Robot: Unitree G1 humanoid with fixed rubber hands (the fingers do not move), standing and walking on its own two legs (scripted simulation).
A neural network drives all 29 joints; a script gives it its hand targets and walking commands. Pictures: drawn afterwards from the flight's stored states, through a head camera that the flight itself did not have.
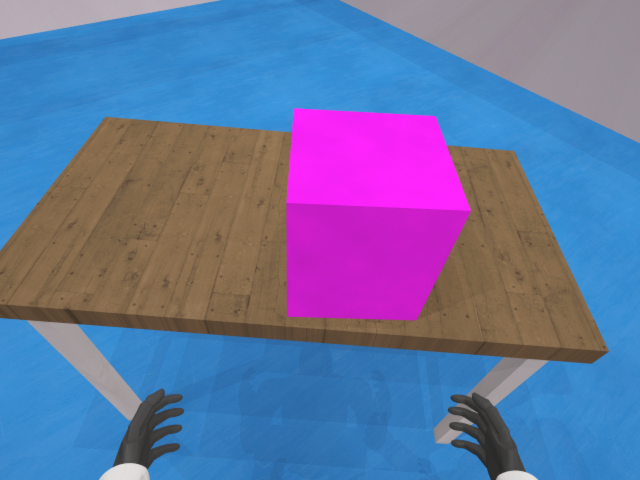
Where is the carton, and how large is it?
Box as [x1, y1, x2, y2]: [286, 108, 470, 319]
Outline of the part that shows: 294,108 286,202 287,316 416,319 470,211 435,116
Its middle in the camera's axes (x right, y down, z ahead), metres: +0.06 -0.03 +0.59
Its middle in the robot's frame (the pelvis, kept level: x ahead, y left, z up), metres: +0.46 -0.04 +0.05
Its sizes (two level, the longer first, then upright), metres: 0.210 0.200 0.250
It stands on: a table, 0.70 m high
